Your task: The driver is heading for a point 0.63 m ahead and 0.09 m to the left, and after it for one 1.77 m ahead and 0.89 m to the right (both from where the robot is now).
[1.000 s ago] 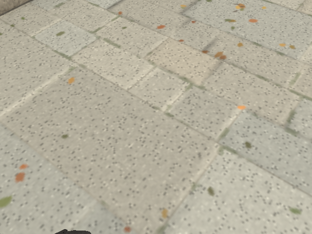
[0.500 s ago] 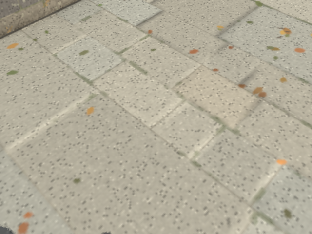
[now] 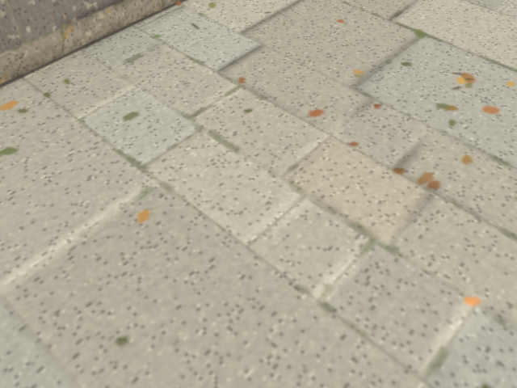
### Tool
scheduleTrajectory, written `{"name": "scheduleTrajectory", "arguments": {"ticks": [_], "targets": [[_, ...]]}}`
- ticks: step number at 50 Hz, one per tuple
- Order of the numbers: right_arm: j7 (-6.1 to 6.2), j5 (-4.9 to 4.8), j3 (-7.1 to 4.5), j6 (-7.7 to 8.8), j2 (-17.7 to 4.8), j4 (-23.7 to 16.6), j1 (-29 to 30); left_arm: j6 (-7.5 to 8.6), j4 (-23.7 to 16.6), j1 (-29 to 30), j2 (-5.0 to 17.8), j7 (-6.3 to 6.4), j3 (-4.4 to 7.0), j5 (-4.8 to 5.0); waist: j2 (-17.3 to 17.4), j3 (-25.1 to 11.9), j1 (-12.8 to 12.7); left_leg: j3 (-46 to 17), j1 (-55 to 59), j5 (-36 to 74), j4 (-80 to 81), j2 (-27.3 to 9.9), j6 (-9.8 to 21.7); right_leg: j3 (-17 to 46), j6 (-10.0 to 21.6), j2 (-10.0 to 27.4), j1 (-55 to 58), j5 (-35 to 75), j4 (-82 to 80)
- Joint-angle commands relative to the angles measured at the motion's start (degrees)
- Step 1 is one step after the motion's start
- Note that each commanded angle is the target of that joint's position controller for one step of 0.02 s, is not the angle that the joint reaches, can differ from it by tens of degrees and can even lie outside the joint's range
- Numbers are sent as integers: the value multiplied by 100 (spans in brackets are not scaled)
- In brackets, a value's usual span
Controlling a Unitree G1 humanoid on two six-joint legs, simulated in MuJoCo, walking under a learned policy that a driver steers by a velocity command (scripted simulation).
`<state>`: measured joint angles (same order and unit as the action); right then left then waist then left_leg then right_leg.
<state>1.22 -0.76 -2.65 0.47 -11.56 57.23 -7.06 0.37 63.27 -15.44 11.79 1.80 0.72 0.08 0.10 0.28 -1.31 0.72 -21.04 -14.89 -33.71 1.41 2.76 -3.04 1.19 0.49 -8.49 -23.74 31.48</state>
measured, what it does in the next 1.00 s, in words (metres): walks ahead: left foot, then right foot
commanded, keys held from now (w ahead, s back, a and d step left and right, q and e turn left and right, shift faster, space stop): w+shift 0.54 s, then shift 0.22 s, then e+shift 0.24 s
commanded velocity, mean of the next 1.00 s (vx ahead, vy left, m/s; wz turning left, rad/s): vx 0.56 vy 0.00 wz -0.09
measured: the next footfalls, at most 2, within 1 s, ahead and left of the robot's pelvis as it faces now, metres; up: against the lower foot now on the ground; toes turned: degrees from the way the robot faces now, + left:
left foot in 0.30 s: +0.22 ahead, +0.18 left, +0.00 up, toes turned +5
right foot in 0.78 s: +0.64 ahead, -0.01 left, +0.00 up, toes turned -1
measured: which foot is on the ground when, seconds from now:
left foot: down 0.00-0.02, up 0.04-0.28, down 0.30-0.78, up 0.80-1.00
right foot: down 0.00-0.30, up 0.32-0.76, down 0.78-1.00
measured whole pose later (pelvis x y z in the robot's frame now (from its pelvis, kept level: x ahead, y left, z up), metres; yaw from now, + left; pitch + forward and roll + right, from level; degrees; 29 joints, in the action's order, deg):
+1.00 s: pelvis +0.50 +0.06 +0.00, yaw -6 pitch +1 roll +0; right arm 3.0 0.7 -2.9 3.4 -15.9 46.5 -4.8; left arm 3.1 50.1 -10.5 15.7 -1.2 3.7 -0.5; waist 1.0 4.6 -2.3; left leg -5.5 -33.4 -23.8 -64.9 -1.4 -2.0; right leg 2.4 5.9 -7.0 -22.8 -1.0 22.7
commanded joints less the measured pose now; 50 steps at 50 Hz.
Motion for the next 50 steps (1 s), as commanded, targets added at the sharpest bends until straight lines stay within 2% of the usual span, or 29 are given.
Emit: {"name": "scheduleTrajectory", "arguments": {"ticks": [1, 3, 4, 6, 8, 9, 10, 12, 14, 15, 16, 17, 18, 19, 22, 27, 29, 32, 33, 36, 38, 39, 40, 41, 42, 43, 44, 46, 50], "targets": [[-26, -120, -188, 161, -785, -475, 649, 169, -24, -958, 923, 13, 205, 97, -326, 703, -345, -294, -824, -2364, 311, -142, 211, 1424, 924, 962, -480, -2649, -1776], [-142, -190, -135, 435, -529, -762, 1321, 411, 7, -968, 1269, 44, 370, 99, -1086, 1209, -417, 10, -2251, -501, -1002, -324, 162, 3020, 1429, 2322, 515, -2116, -2677], [-186, -154, -178, 504, -624, -755, 1315, 503, -1, -1073, 1076, 42, 350, 45, -804, 1093, -396, -194, -2860, -564, -1567, -532, 202, 3068, 1449, 2420, 1034, -1729, -2638], [-255, -175, -171, 597, -529, -698, 1107, 582, -69, -1092, 826, -30, 311, 93, -504, 911, -275, -256, -3316, -449, -1843, -746, 196, 2536, 1226, 2174, 1628, -959, -2476], [-309, -158, -142, 627, -442, -716, 1197, 536, -209, -975, 794, -77, 315, 110, -499, 797, -260, 7, -2557, -135, -1170, -719, 95, 1732, 943, 1768, 1231, -380, -2560], [-487, 428, -105, 425, -392, -896, 1280, 536, -233, -927, 861, -143, 336, -329, -766, 822, -267, 410, -1691, -27, -804, -460, -29, 1274, 886, 1326, 596, -356, -2729], [-564, 422, -113, 312, -343, -933, 1213, 533, -247, -826, 898, -172, 366, -355, -970, 861, -190, 566, -966, 20, -504, -381, -36, 968, 833, 1221, 115, -190, -2758], [-564, 311, -144, 205, -463, -900, 753, 535, -231, -829, 1017, -207, 414, -223, -929, 816, -24, 859, 200, 66, -249, -208, 40, 699, 861, 1289, -399, 161, -2572], [-420, 288, -315, 238, -795, -470, -758, 557, -286, -605, 1127, -235, 428, -170, -472, 237, 734, 1021, 1938, -40, 21, 131, 156, 201, 759, 1064, -757, 2380, -876], [-308, 342, -455, 317, -1131, -59, -2158, 555, -347, -445, 1078, -239, 410, -205, 143, -460, 1394, 582, 3414, -593, 160, -139, 286, -180, 633, 690, -1513, 2836, 1144], [-217, 447, -583, 400, -1975, 124, -3070, 589, -731, -435, 312, -280, 249, -135, 2172, -1075, 1454, -2631, 4278, -3704, 1662, -1993, 710, -161, 385, -72, -3155, -271, 3654], [-204, 360, -484, 388, -1740, 16, -2490, 646, -919, -93, 488, -303, 317, -123, 1582, -931, 1168, -4628, 3470, -4608, 2809, -2282, 850, 975, 576, -324, -3749, -374, 4584], [-204, 345, -412, 371, -1540, -188, -1544, 641, -1097, 198, 572, -339, 334, -73, 991, -188, 671, -3892, 2884, -4082, 2493, -2329, 802, 867, 697, 192, -4182, 248, 4909], [-242, 285, -328, 412, -1161, -276, -1211, 649, -1057, 176, 619, -386, 336, -95, 355, -50, 491, -3087, 2258, -3096, 2410, -2089, 764, 717, 698, 530, -3873, 852, 4625], [-212, 230, -142, 514, -681, -237, -953, 426, -1063, -89, 333, -495, 286, -297, 540, 201, -42, -1827, 1136, -1983, 2758, -1518, 605, 612, 401, 837, -3098, 1237, 3901], [-179, 190, -112, 641, -729, -132, -1646, 234, -1633, 1111, 464, -543, 265, -224, 136, 805, 92, -1105, 1277, -820, 3280, -1387, 905, 307, 61, 857, -4072, 2111, 2859], [-176, 171, -51, 696, -599, -122, -1723, 282, -1812, 1562, 335, -548, 192, -218, -25, 1047, 122, -453, 1088, 774, 3256, -1136, 854, 89, 27, 708, -3565, 2610, 1717], [-141, 95, -31, 730, -709, -5, -1969, 361, -1917, 1896, 149, -549, 87, -151, 147, 996, 224, 110, 1192, 3023, 3169, -1069, 682, -317, 209, 340, -2309, 3260, 446], [-21, -115, -122, 631, -1029, 31, -2087, 536, -2008, 2182, 334, -450, 176, 243, 141, 830, 326, 40, 1861, 3460, 2712, -1260, 647, 53, 267, 267, -2648, 3179, 224], [89, 22, -180, 425, -1196, 17, -2041, 708, -1960, 1773, 721, -481, 308, 159, 439, 119, 16, 16, 2983, 5064, 1733, -1353, 384, -28, 453, -150, -2085, 3243, -387], [41, 99, -175, 307, -1128, -56, -1687, 682, -1461, 270, 1047, -439, 483, 92, 687, -699, -724, 205, 2790, 5626, -127, -1018, 90, -96, 658, -328, -302, 3591, -574], [22, 165, -116, 305, -938, -191, -1657, 615, -1233, -550, 1351, -385, 536, -41, 237, -1404, -909, 307, 1554, 3843, -1780, -681, -131, 637, 887, 467, 1413, 5286, -13], [-93, 261, 120, 379, -21, -110, -2837, 581, -1180, -584, 1657, -413, 511, -185, -1604, -2330, -50, 62, -525, -1990, -4329, 388, -529, 2987, 2131, 2041, 3363, 7214, 345], [-156, 80, 94, 507, -325, 29, -3031, 552, -1156, -628, 1404, -460, 481, -92, -1186, -3155, -235, -857, -932, -2230, -5216, 398, -500, 4088, 2434, 2125, 3556, 6212, -416], [-140, -36, 21, 563, -644, -308, -2146, 507, -1417, 62, 1317, -437, 489, 5, -777, -2323, -243, -775, -1351, -1860, -5228, 105, -453, 3510, 2156, 1801, 2746, 5083, -708], [-55, 8, -9, 577, -822, -603, -1343, 479, -1629, 731, 1180, -397, 453, 91, -110, -1429, -145, -644, -1504, -1327, -4828, -117, -437, 2996, 1854, 1501, 1615, 4440, -1016], [44, 67, -95, 523, -991, -704, -956, 464, -1727, 1032, 1100, -368, 418, 66, 286, -887, -3, -579, -1406, -1078, -4618, -240, -464, 2725, 1742, 1316, 619, 4310, -1292], [142, 141, -155, 348, -969, -902, -1016, 436, -1759, 1045, 1129, -346, 440, -52, 116, -681, 303, -707, -878, -913, -4086, -365, -424, 2539, 1715, 1074, -428, 4073, -1554], [275, 178, -132, 184, -791, -1169, -746, 295, -1925, 929, 1360, -184, 543, -68, -286, -655, 412, -576, -668, -664, -2545, -226, -558, 2198, 1573, 716, -1353, 3650, -1564]]}}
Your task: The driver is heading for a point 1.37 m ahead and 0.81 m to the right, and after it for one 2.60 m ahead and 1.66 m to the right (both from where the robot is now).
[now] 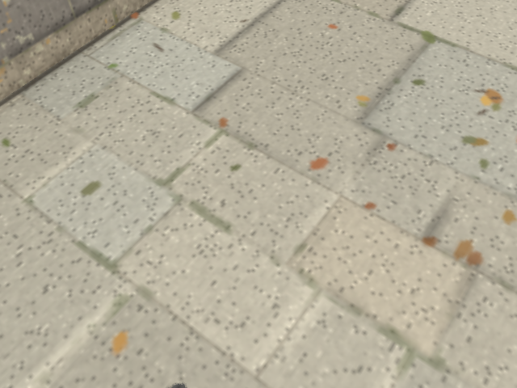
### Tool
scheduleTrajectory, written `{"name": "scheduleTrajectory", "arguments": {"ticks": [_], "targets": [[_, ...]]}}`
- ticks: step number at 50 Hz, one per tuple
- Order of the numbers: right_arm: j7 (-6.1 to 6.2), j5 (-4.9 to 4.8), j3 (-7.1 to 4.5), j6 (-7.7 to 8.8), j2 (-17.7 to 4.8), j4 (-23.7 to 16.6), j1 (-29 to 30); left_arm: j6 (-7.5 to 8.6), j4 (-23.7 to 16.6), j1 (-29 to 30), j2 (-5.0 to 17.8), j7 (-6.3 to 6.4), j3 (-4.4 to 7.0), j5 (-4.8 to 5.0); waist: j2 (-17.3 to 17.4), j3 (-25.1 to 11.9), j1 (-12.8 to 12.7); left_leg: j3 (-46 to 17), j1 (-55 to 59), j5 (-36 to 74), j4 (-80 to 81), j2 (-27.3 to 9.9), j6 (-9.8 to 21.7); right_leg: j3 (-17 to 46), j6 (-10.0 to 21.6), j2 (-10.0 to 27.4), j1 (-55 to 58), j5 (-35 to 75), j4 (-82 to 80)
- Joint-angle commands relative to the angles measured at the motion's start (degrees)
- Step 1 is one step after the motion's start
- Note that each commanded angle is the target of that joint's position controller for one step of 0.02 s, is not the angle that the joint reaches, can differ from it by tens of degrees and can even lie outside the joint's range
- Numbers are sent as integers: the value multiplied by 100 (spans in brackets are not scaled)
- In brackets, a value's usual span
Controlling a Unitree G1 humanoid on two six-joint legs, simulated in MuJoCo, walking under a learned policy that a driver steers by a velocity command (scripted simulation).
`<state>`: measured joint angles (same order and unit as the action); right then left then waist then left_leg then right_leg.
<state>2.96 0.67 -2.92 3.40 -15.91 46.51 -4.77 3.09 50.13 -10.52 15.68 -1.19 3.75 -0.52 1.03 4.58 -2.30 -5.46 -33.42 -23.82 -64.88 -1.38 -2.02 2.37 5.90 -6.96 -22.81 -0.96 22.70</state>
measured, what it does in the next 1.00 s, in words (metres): walks ahead, turning right: left foot, then right foot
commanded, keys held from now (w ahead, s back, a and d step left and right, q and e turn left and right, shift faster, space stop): e+shift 0.68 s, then w+e+shift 0.26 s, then w+q+shift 0.06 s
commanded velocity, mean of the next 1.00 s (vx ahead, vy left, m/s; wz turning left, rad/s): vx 0.18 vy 0.00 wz -0.89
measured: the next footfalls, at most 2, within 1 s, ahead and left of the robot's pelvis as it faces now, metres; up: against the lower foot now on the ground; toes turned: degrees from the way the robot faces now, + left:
left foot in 0.26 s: +0.19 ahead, +0.14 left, +0.00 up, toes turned -22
right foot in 0.70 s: +0.03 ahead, -0.09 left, +0.00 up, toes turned -43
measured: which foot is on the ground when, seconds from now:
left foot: up 0.00-0.24, down 0.26-0.70, up 0.72-1.00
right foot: down 0.00-0.26, up 0.28-0.68, down 0.70-1.00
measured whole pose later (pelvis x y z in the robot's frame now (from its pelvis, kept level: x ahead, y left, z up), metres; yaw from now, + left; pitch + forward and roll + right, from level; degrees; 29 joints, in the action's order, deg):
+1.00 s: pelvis +0.12 -0.05 +0.02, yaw -54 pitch +3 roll +3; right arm -3.0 2.9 -5.3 1.0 -18.9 41.1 -6.7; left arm 0.7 39.1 -23.9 16.9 -1.6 3.8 -0.7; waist 1.7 -2.0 -2.9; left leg -1.4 -35.7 -6.9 -47.2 -2.8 -4.6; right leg 11.2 3.7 -2.3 -7.8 -15.4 20.4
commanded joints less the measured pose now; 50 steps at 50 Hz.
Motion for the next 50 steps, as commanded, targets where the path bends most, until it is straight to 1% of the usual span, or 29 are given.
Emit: {"name": "scheduleTrajectory", "arguments": {"ticks": [1, 5, 9, 11, 12, 13, 14, 15, 16, 17, 18, 21, 24, 29, 32, 34, 35, 36, 37, 38, 39, 40, 41, 43, 45, 46, 47, 48, 50], "targets": [[116, 41, -109, -146, -380, -158, -834, -42, -672, 379, 1050, 166, 278, 28, -438, -1187, 471, 15, 569, 453, 822, 132, -138, 1766, 1040, 1414, 68, 904, -682], [102, -31, -122, -231, -477, -427, -152, -271, -889, 350, 1072, 339, 331, 176, -716, -1124, 276, -199, 503, 1112, 1848, 378, -239, 2272, 614, 1132, 83, -1603, -755], [13, -106, -128, -87, -553, -559, 115, -435, -1038, 195, 1065, 428, 385, 152, -1002, -1041, 154, -308, 827, 1015, 2824, 545, -231, 2726, 438, 1068, 424, -1736, -541], [-44, -157, -182, -18, -648, -481, -222, -489, -1197, 316, 994, 427, 381, 178, -1124, -1030, 328, -280, 1473, 1191, 3761, 482, -119, 2934, 270, 958, 438, -1578, -298], [-64, -158, -239, 2, -766, -399, -508, -513, -1270, 336, 868, 416, 343, 218, -1024, -1048, 449, -252, 2085, 1587, 4478, 196, 11, 2792, 72, 724, 213, -1786, 47], [-44, -45, -308, -31, -1068, -433, -583, -554, -1230, -127, 477, 404, 249, 225, -195, -1441, 212, -1083, 2983, 1540, 4714, -989, 430, 2113, -213, 221, -333, -2920, 1274], [-37, 216, -352, -131, -1354, -543, -257, -502, -1438, -273, 448, 374, 266, 275, 1515, -1332, -126, -2538, 3007, 2104, 4965, -2025, 1256, 921, -453, -475, -1426, -3541, 2579], [-38, 284, -305, -120, -1016, -734, 17, -417, -1424, -260, 1081, 303, 398, 158, 1414, -1149, -114, -2649, 2792, 2231, 5067, -2222, 1518, 862, -679, 143, -1789, -3092, 3600], [-3, 204, -237, -127, -704, -870, 257, -443, -1307, -325, 1338, 277, 489, 175, 936, -1068, -113, -1874, 2664, 2133, 4898, -1886, 1353, 700, -780, 327, -1701, -2633, 4014], [20, 110, -204, -150, -576, -927, 369, -515, -1194, -419, 1235, 291, 491, 169, 597, -985, -107, -1279, 2569, 1977, 4778, -1473, 1142, 578, -874, 392, -1649, -2297, 4352], [50, 34, -189, -175, -564, -940, 392, -577, -1193, -478, 1094, 288, 460, 140, 544, -882, -77, -928, 2524, 1989, 4744, -1320, 1068, 463, -960, 469, -1759, -2057, 4785], [111, 77, -187, -240, -653, -917, 96, -601, -1539, -70, 740, 213, 324, 222, 693, -630, 188, -153, 2509, 2357, 4896, -1192, 1226, -47, -1155, 808, -1959, -1676, 4700], [116, 97, -274, -302, -856, -873, -291, -574, -1890, 308, 633, 136, 259, 217, 790, -810, 461, 73, 3044, 2702, 4868, -1465, 1456, -141, -1261, 1089, -1962, -1659, 4049], [-45, 17, -439, -305, -1160, -937, -133, -628, -2068, 334, 582, 6, 247, 198, 864, -947, 419, 821, 2742, 2843, 4741, -1683, 1344, -558, -1010, 1155, -814, -1681, 2788], [-181, -138, -509, -249, -1193, -887, -165, -750, -2127, 336, 673, -49, 333, 218, 936, -966, 366, 1013, 2835, 2811, 4434, -1884, 1129, -734, -741, 1057, -283, -1755, 1942], [-227, -252, -526, -250, -1105, -828, -134, -794, -2029, 9, 694, -56, 424, 236, 828, -1053, 116, 1324, 2658, 2588, 3780, -1832, 735, -876, -439, 843, 528, -1217, 856], [-257, -239, -495, -262, -883, -689, -451, -789, -1801, -490, 891, 23, 542, 259, 404, -1222, 3, 1560, 1989, 1504, 3180, -1574, 453, -737, -192, 662, 1527, -1039, 498], [-292, -105, -383, -265, -514, -861, -206, -724, -1608, -1352, 1551, 107, 769, 323, -1019, -1139, -295, 2032, 151, -616, 1206, -928, 36, 1068, 429, 1719, 2801, -1065, -16], [-291, 7, -290, -146, -283, -1402, 141, -478, -1706, -1519, 2129, 56, 771, 259, -2068, -1348, -193, 995, -2009, -1565, -242, -58, -123, 3921, 1593, 2750, 3339, -3271, -558], [-321, -162, -382, 31, -693, -1507, 831, -248, -1687, -1571, 1638, -26, 643, 181, -1207, -1089, -645, 105, -2516, -1021, -578, -133, 132, 4140, 1580, 2821, 3118, -5018, -1263], [-354, -278, -462, 167, -918, -1534, 949, -108, -1664, -1265, 1446, -14, 515, 171, -1203, -628, -395, -5, -2512, -461, -355, -202, 353, 3894, 1320, 2699, 2718, -5066, -1392], [-341, -190, -510, 246, -988, -1352, 661, -78, -1743, -872, 1278, 28, 427, 218, -967, -553, -88, -27, -2156, 15, -82, -297, 375, 3397, 1065, 2461, 2385, -4520, -1256], [-337, -74, -528, 295, -1014, -1244, 458, -104, -1790, -607, 1138, 81, 355, 253, -1023, -520, 83, -30, -1754, 465, 370, -327, 318, 2917, 910, 2214, 2063, -4080, -1235], [-385, -37, -522, 368, -910, -1114, 347, -99, -1855, -528, 1065, 186, 293, 147, -966, -558, 179, 159, -1057, 1264, 907, -126, 159, 2390, 774, 1825, 1667, -3375, -1272], [-404, -54, -464, 391, -744, -1082, 454, -66, -1786, -764, 1112, 260, 296, 139, -847, -512, 132, 212, -768, 1790, 1500, 63, 13, 2175, 754, 1655, 1500, -2836, -1231], [-582, 462, -258, -45, -430, -840, 34, -160, -1519, -958, 1423, 98, 386, -143, -1250, -512, 82, 568, -519, 1693, 1296, 25, -154, 1862, 581, 1216, 1218, -2907, -1252], [-621, 408, -276, -225, -467, -891, 72, -195, -1521, -1024, 1315, 9, 368, -108, -1162, -365, 58, 609, -437, 1643, 1367, 47, -273, 1899, 607, 1158, 987, -2944, -1265], [-639, 311, -248, -300, -500, -925, 124, -188, -1496, -1032, 1185, -54, 312, -56, -1172, -276, 42, 693, -397, 1717, 1599, 17, -362, 1843, 613, 1160, 928, -2852, -1343], [-665, 194, -198, -294, -537, -978, 385, -115, -1411, -1179, 985, -101, 230, -31, -1262, -174, -127, 765, -165, 1949, 2273, -72, -420, 1739, 590, 1231, 1015, -2589, -1452]]}}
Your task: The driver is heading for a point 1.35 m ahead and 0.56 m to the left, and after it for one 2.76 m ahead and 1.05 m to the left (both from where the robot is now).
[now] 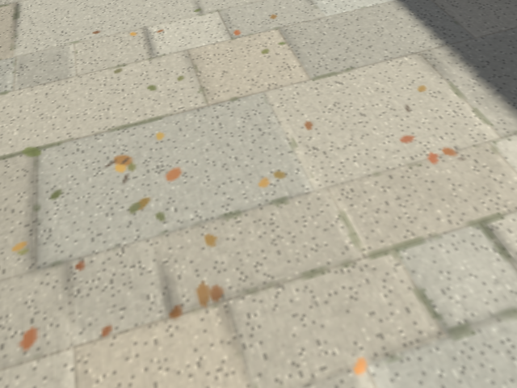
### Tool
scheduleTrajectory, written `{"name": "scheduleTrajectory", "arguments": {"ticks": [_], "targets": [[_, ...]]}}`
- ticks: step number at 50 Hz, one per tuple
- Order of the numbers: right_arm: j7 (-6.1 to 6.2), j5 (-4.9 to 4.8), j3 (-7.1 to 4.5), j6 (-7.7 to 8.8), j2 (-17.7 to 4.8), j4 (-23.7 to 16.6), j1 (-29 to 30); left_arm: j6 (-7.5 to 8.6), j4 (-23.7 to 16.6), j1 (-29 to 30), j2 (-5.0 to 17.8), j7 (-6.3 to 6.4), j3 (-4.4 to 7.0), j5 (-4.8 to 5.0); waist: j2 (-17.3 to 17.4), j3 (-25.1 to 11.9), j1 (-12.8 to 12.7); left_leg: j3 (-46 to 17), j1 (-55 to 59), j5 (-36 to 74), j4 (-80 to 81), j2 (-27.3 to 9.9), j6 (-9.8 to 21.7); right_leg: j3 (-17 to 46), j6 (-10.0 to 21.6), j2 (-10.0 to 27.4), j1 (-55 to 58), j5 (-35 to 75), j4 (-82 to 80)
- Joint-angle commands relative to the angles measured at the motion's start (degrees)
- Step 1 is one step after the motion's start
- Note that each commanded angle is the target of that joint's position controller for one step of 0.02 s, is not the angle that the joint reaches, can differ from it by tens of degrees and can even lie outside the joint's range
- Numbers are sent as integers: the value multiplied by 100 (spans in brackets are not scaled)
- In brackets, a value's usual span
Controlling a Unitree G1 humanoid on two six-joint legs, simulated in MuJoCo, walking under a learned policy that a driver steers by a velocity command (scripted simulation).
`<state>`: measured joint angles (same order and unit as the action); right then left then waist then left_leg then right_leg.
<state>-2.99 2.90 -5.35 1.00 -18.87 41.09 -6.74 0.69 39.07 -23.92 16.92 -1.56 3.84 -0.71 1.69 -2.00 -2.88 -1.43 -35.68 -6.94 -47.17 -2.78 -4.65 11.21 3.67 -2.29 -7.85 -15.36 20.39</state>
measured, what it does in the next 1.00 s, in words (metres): walks ahead, turning left: left foot, then right foot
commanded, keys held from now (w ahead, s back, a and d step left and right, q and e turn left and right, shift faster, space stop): w+q+shift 1.00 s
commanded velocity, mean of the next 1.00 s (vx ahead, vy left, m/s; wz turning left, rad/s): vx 0.94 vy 0.00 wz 0.63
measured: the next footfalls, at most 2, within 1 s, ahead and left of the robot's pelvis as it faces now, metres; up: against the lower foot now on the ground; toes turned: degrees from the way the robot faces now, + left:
left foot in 0.18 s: +0.23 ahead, +0.13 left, +0.00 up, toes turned +4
right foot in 0.62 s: +0.71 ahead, +0.05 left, +0.00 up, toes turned +24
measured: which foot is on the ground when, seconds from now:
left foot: up 0.00-0.16, down 0.18-0.64, up 0.66-1.00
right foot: down 0.00-0.20, up 0.22-0.60, down 0.62-1.00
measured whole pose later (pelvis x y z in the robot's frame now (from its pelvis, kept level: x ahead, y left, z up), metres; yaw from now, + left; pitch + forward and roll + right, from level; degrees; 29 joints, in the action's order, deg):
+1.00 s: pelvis +0.78 +0.24 -0.04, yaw +41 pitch +2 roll -2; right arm -5.9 1.6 -1.3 0.1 -19.8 33.9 4.3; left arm 6.3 51.7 -28.8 18.2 0.2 2.8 -1.7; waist 1.6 2.6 -4.6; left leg 7.1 -44.8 -0.6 -46.8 -2.7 8.1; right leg -17.2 -3.1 -0.3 13.7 -24.5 11.0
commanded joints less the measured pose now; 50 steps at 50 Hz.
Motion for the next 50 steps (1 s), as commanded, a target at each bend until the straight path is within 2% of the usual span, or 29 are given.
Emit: {"name": "scheduleTrajectory", "arguments": {"ticks": [1, 6, 8, 9, 10, 11, 12, 13, 14, 15, 16, 18, 21, 23, 26, 28, 29, 30, 31, 32, 33, 34, 35, 36, 38, 41, 44, 47, 50], "targets": [[-71, -60, 59, -16, -288, -494, 773, 175, -265, 63, 919, -46, 224, -26, -1302, 517, -187, 387, 116, 333, 784, 16, -103, 872, 801, 887, -323, -1129, -1259], [-77, -115, 45, 51, -500, -722, 869, 331, -60, 85, 1074, 87, 223, -92, -1091, 829, -148, 471, 230, -373, 1409, -114, 661, 776, 760, 1617, 599, -804, -1482], [4, -130, 4, 57, -531, -506, -86, 356, 26, 295, 1107, 129, 198, -133, -910, 585, 388, 718, 1409, -704, 1666, 264, 1025, 139, 618, 1531, 547, 1888, -622], [93, -130, -79, 100, -661, -77, -1356, 342, 55, 394, 1003, 147, 162, -195, -421, -49, 954, 719, 2838, -933, 1681, 550, 1160, -492, 487, 1136, 212, 3521, 1071], [155, -96, -201, 154, -1208, 183, -2662, 356, -171, 515, 789, 186, 68, -179, 739, -756, 1443, -957, 4421, -2645, 2112, -315, 1475, -1012, 243, 688, -1207, 3035, 3453], [105, -106, -280, 185, -1661, 241, -2683, 468, -457, 423, 301, 133, -78, -131, 2381, -658, 1016, -4200, 5257, -4255, 3454, -1211, 1900, -979, -44, -366, -3329, -848, 4730], [7, -175, -112, 174, -1017, 118, -1927, 506, -447, 842, 511, 132, -97, -247, 1230, -36, 754, -4832, 4865, -3818, 3635, -1384, 1919, -450, 35, -143, -4089, -676, 5368], [3, -185, -98, 181, -865, 21, -1697, 541, -395, 1066, 706, 79, -68, -254, 354, 70, 664, -3949, 4517, -3277, 3361, -1276, 1948, -445, 40, 229, -4056, -150, 5397], [29, -178, -104, 193, -860, 38, -1757, 583, -363, 1166, 748, 38, -84, -283, -13, 48, 647, -3394, 4157, -2847, 3399, -1089, 1951, -509, 8, 440, -3828, 61, 5143], [69, -200, -48, 212, -732, 92, -1760, 568, -396, 1303, 676, 19, -113, -354, -115, 293, 547, -2999, 3674, -2417, 3548, -841, 1886, -538, -80, 566, -3649, 164, 4805], [113, -229, 5, 250, -620, 150, -1740, 505, -431, 1319, 579, -12, -168, -404, 118, 416, 419, -2763, 3358, -2200, 3677, -632, 1889, -572, -215, 631, -3499, 222, 4530], [159, -297, 19, 323, -599, 231, -1879, 372, -507, 1514, 513, -55, -229, -415, 230, 646, 386, -2446, 3043, -1640, 3862, -413, 1985, -756, -420, 650, -3539, 199, 4178], [197, -304, -20, 354, -670, 299, -2081, 325, -848, 2487, 434, -105, -334, -302, 50, 958, 568, -2128, 2711, -310, 4088, -194, 2039, -1111, -651, 522, -3620, 726, 3082], [213, -321, -52, 343, -706, 382, -2177, 356, -983, 2963, 265, -148, -434, -246, 149, 908, 726, -1867, 2572, 766, 3972, 24, 1899, -1283, -676, 323, -3114, 1283, 2184], [253, -372, -75, 359, -789, 538, -2366, 388, -1139, 3317, 287, -120, -453, -161, 267, 693, 867, -1979, 2869, 2377, 3812, -157, 1728, -1311, -524, 156, -2411, 1901, 1455], [296, -386, -100, 364, -928, 527, -2116, 400, -1044, 2924, 464, -39, -385, -145, 242, 380, 582, -1886, 3004, 3583, 3286, -143, 1487, -1262, -379, -29, -1408, 1740, 1003], [300, -373, -132, 382, -1081, 529, -2066, 402, -881, 2363, 700, 42, -283, -137, 260, -83, 323, -1869, 3035, 4494, 2591, -122, 1336, -1249, -299, -179, -515, 1353, 1065], [274, -328, -178, 399, -1282, 493, -1858, 409, -622, 1340, 948, 150, -157, -84, 284, -645, -241, -1833, 2798, 4649, 1414, -32, 1216, -1201, -238, -129, 677, 989, 1100], [254, -281, -159, 455, -1176, 416, -1550, 409, -323, 114, 1223, 293, 1, -118, 231, -1168, -870, -1746, 1998, 3832, -22, 219, 1147, -817, -156, 419, 2083, 347, 1309], [259, -322, 51, 500, -272, 244, -1701, 427, -192, -804, 1625, 404, 151, -366, -1031, -1964, -913, -1237, 815, 240, -2164, 734, 1155, 1011, 91, 1979, 3400, -2250, 924], [245, -547, 198, 421, -46, -78, -2144, 387, -254, -214, 1798, 324, 180, -377, -2437, -2517, -245, -776, -168, -2028, -3282, 941, 1106, 3999, 483, 3053, 3490, -3408, -383], [279, -367, 149, 308, -494, 80, -1614, 352, -348, 479, 1184, 292, 127, -292, -1395, -1417, -241, -626, -576, -1348, -3301, 442, 1162, 3397, 447, 2604, 2561, -3682, -543], [215, -251, 124, 243, -568, 91, -1285, 354, -294, 728, 778, 279, 32, -259, -766, -696, -181, -507, -579, -961, -3051, 203, 1128, 2368, 428, 2419, 1788, -2650, -446], [145, -190, 129, 181, -500, 92, -1071, 363, -166, 713, 615, 265, -2, -298, -381, -298, -128, -434, -476, -900, -2896, 36, 1091, 1680, 388, 2230, 1221, -1626, -548], [-1, -90, 184, 26, -240, -72, -839, 465, 147, 525, 482, 261, -55, -245, -610, 198, 85, -388, -478, -933, -2747, -227, 1017, 664, 333, 2023, 512, -710, -767], [-125, -88, 295, -138, -10, -428, -239, 610, 463, 378, 283, 151, -98, -58, -565, 547, 233, -228, -955, -614, -2623, -455, 979, -537, 127, 1871, 325, 427, -1125], [-216, -125, 378, -133, -60, -823, 356, 722, 513, 685, 397, 125, -84, -86, -617, 867, 474, 26, -866, 329, -1777, -442, 952, -1738, -18, 1595, -101, 1651, -1386], [-343, -130, 449, -93, -99, -974, 1012, 753, 681, 409, 649, 149, -34, -96, -232, 1134, 337, 870, -113, 948, -219, -102, 1181, -2605, -189, 1272, -63, 2968, -1592], [-297, -140, 405, -43, -264, -813, 742, 641, 719, 32, 1142, 236, 66, -91, -522, 632, 560, 1393, 781, 614, 308, 579, 1478, -2779, -309, 1420, 930, 6854, -496]]}}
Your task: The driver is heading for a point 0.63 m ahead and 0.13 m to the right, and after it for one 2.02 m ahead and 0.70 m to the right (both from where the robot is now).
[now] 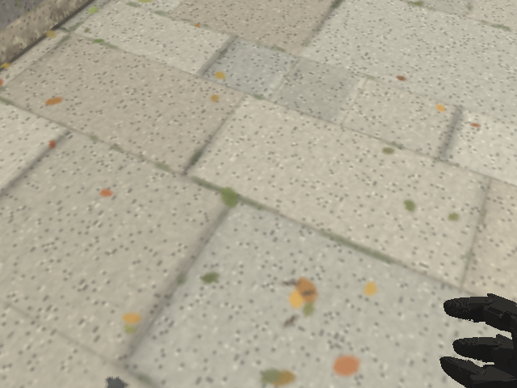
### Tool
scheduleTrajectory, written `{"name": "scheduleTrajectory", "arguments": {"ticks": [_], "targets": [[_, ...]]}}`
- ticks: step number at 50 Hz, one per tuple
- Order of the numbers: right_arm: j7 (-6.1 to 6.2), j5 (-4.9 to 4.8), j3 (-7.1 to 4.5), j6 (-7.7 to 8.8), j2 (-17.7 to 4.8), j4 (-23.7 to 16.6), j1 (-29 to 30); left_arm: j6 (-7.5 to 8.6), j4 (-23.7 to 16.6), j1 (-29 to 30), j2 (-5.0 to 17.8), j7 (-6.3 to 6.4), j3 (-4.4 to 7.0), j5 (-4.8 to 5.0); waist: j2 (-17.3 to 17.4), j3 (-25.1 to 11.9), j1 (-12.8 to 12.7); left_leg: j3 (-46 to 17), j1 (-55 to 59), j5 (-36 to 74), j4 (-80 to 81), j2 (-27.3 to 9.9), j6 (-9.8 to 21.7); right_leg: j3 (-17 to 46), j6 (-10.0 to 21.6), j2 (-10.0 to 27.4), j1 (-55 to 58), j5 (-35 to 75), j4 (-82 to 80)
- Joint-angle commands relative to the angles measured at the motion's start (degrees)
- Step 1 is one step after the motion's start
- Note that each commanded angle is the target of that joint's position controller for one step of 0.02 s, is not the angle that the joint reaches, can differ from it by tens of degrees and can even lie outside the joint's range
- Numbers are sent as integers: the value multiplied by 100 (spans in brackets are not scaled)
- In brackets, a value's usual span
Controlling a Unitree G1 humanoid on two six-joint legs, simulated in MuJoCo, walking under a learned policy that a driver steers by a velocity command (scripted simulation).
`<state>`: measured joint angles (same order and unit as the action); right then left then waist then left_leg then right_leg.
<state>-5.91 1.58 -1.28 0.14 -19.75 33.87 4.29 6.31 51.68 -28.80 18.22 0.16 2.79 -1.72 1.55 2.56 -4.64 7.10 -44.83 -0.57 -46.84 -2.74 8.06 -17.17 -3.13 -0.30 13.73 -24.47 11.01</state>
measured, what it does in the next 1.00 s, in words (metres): walks ahead, turning right: left foot, then right foot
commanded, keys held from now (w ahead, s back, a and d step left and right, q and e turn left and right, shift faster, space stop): w+q+shift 0.08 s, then w+e+shift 0.38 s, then e+shift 0.54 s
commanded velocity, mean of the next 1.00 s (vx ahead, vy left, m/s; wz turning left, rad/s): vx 0.67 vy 0.00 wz -0.38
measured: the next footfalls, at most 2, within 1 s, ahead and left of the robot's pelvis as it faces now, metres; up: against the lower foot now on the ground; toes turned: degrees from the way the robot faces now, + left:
left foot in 0.08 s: +0.27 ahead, +0.04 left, +0.00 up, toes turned +10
right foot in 0.52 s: +0.73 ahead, -0.03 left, +0.00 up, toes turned -3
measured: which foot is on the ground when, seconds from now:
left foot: up 0.00-0.06, down 0.08-0.50, up 0.52-0.88, down 0.90-1.00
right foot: down 0.00-0.08, up 0.10-0.50, down 0.52-0.90, up 0.92-1.00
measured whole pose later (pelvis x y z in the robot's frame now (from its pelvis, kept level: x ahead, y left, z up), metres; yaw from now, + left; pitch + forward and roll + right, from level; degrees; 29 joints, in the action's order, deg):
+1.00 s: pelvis +0.83 +0.02 +0.01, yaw -29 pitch +2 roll +2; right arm 2.4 1.6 -1.3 2.6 -14.9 34.0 -3.0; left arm -2.2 37.1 -11.0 19.7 1.1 4.6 1.6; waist -0.8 3.7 -2.6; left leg -4.4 -27.0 -3.3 -27.6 4.2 0.3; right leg 8.3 -3.2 -8.5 -26.4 -31.6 71.9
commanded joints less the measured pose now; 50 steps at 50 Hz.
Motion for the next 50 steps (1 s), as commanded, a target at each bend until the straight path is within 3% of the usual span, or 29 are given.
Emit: {"name": "scheduleTrajectory", "arguments": {"ticks": [1, 3, 4, 5, 6, 8, 11, 15, 21, 23, 25, 26, 27, 28, 29, 30, 31, 34, 35, 38, 40, 43, 44, 45, 46, 47, 48, 49, 50], "targets": [[55, -16, -65, 57, -331, 65, -924, -29, -578, 588, 1181, 111, 215, -5, -678, -188, 1094, 504, 2311, -335, 311, 749, 304, 99, 369, 1343, -1100, 8511, 1298], [251, -21, -363, 88, -833, 790, -3249, -235, -802, 1060, 1298, 118, 257, -59, -675, -1241, 2140, -50, 4990, -896, 635, 956, 659, 352, 504, 1480, -2114, 8050, 4360], [423, -209, -600, -7, -1161, 898, -3302, -246, -828, 1195, 997, 26, 238, -52, 345, -1153, 1988, -913, 6025, -1305, 1094, 614, 773, 395, 331, 416, -3591, 2804, 6702], [429, 104, -646, -81, -1829, 565, -2473, -132, -1376, 298, 349, -15, 18, -35, 1298, -1685, 726, -3954, 7272, -497, 1506, -1066, 1668, 1037, 89, -34, -5738, -523, 8687], [522, 74, -646, -129, -1563, 385, -2791, -2, -1542, 927, 685, 10, 6, 22, 252, -2377, 1314, -5028, 7357, -2044, 2715, -1411, 1901, 1990, 187, 45, -6292, 101, 8730], [628, 45, -482, 55, -918, 658, -2351, -14, -1410, 1141, 607, 25, -58, 59, -622, -593, 698, -4058, 5086, -2179, 3315, -1268, 1237, 1946, 315, 723, -5993, 672, 7461], [613, 38, -251, 457, -379, 819, -2150, -395, -1021, 801, 309, -109, -140, -31, -722, -45, 187, -2597, 2955, -1239, 3662, -791, 835, 2158, 301, 1026, -4620, 653, 6465], [455, -31, -248, 701, -315, 1102, -2471, -437, -1266, 1889, 68, -243, -177, 146, -225, 587, 497, -894, 3077, 506, 4150, -198, 141, 1975, 521, 826, -5212, 2103, 4646], [597, -105, -171, 863, -441, 1293, -2751, -289, -1281, 2513, 4, -425, -216, 165, 40, 241, 612, 260, 4582, 4057, 4238, -325, -530, 892, 1009, 46, -4402, 3919, 2543], [763, -5, -240, 734, -726, 1269, -2665, -338, -1098, 2017, 289, -403, -134, 110, 456, -230, 269, 385, 5349, 6150, 3327, -558, -708, 698, 1128, -405, -3943, 3137, 2513], [882, 113, -322, 493, -911, 1117, -2244, -352, -535, 105, 708, -320, 56, 40, 485, -979, -653, 393, 5158, 6917, 563, -615, -816, 739, 1301, -804, -2344, 2526, 2440], [885, 55, -351, 443, -959, 1027, -1837, -351, -280, -935, 859, -226, 184, -10, 247, -1169, -1259, 438, 4300, 5472, -1709, -352, -853, 1323, 1616, -483, -1305, 2739, 1862], [729, 143, -119, 564, -6, 844, -1997, -398, -185, -728, 1184, -119, 278, 21, -1336, -1030, -481, 123, 1906, -2475, -3892, 627, -943, 2337, 1919, 475, 166, 4764, 2808], [729, -176, -43, 603, 76, 488, -2510, -419, -408, -391, 1776, -129, 466, -39, -1821, -2177, -97, -833, 30, -3419, -5675, 1110, -1176, 5307, 3271, 1643, 1549, 5395, 2095], [746, -50, 29, 685, -236, 389, -2245, -454, -732, 75, 1501, -88, 488, 93, -356, -2178, -125, -1367, -49, -2554, -5184, 671, -969, 5610, 3096, 1656, 998, 4576, 1350], [633, -251, -36, 856, -427, 16, -1647, -257, -1169, 630, 693, -163, 253, 281, 78, -1538, 6, -1796, 75, -2592, -4473, 628, -831, 5609, 2755, 1346, 130, 2925, 773], [603, -263, -61, 870, -411, 42, -1588, -171, -1232, 1213, 571, -213, 199, 337, 540, -726, 477, -1665, 277, -2375, -3896, 396, -838, 5209, 2568, 1192, -1114, 2900, 506], [653, -24, -126, 696, -510, -106, -1553, -120, -1481, 1677, 669, -122, 236, 308, 485, -17, 892, -1437, 1310, -2141, -2008, 137, -1095, 3970, 2230, 397, -3141, 4530, 340], [684, 48, -71, 670, -321, -205, -1350, -159, -1463, 1696, 766, -60, 270, 325, 398, 62, 861, -1195, 1539, -1977, -1226, 264, -1208, 3628, 2076, 79, -3563, 5192, 505], [759, -59, 25, 555, 23, -363, -918, -491, -1348, 1360, 991, 197, 415, 387, -197, -731, 503, -889, 2366, -660, 669, 914, -1387, 3250, 1328, -487, -3593, 5606, 1145], [741, -185, -29, 511, -55, -470, -649, -677, -1289, 1129, 936, 309, 445, 460, -470, -1028, 315, -964, 2683, 105, 1465, 1159, -1407, 3500, 867, -600, -3397, 4569, 1469], [704, -190, -162, 557, -273, -477, -610, -768, -1494, 1410, 609, 365, 409, 371, -860, -905, 405, -1387, 2978, 747, 2314, 975, -1278, 4042, 607, -637, -3097, 3077, 2102], [726, -131, -221, 600, -319, -298, -1155, -762, -1633, 1714, 464, 335, 364, 342, -830, -1129, 723, -1458, 3655, 1483, 2821, 694, -1119, 3892, 476, -804, -3102, 2792, 2887], [787, -4, -239, 592, -392, -124, -1854, -766, -1763, 1633, 70, 283, 227, 234, -220, -1872, 850, -2311, 5110, 2542, 2532, -469, -592, 3414, 257, -1028, -3654, 708, 4420], [812, 137, -195, 482, -447, -295, -1881, -717, -1824, 953, -194, 221, 116, 122, 857, -2368, 499, -3842, 6167, 5014, 1938, -1760, 237, 2997, 85, -1450, -4676, -2045, 5568], [813, 141, -258, 394, -489, -279, -1797, -687, -1812, 74, 348, 48, 183, 203, 1478, -2981, 126, -4969, 6206, 4232, 1898, -2776, 1025, 3157, -54, -748, -4803, -1907, 6693], [859, 14, -335, 333, -466, -398, -1151, -752, -1725, 381, 846, -15, 311, 381, 1175, -2492, 127, -4867, 5702, 1931, 2208, -2535, 1247, 2772, -202, -355, -5286, -1193, 7283], [911, -16, -240, 253, -62, -502, -1003, -848, -1680, 1045, 1091, 33, 392, 382, 345, -1765, 424, -3834, 4934, 601, 2382, -1814, 816, 2519, -264, -123, -5425, -581, 7210], [935, -17, -185, 171, -5, -536, -892, -949, -1777, 1367, 1078, 92, 409, 364, 26, -1346, 440, -3203, 4190, 40, 2578, -1372, 492, 2413, -285, -29, -5286, -190, 6974]]}}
